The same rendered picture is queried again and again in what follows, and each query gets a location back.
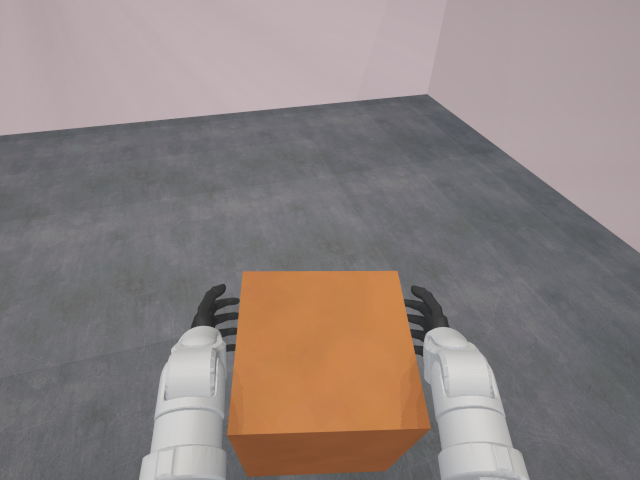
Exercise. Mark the right robot forearm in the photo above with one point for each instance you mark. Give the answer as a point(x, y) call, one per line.
point(475, 439)

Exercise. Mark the left robot hand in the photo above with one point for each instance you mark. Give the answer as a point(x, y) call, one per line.
point(207, 309)

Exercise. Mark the left robot forearm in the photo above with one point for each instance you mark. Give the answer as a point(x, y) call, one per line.
point(187, 435)

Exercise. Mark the carton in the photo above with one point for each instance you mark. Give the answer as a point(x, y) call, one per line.
point(325, 376)

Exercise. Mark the right robot hand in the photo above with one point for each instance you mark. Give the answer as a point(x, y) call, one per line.
point(432, 311)

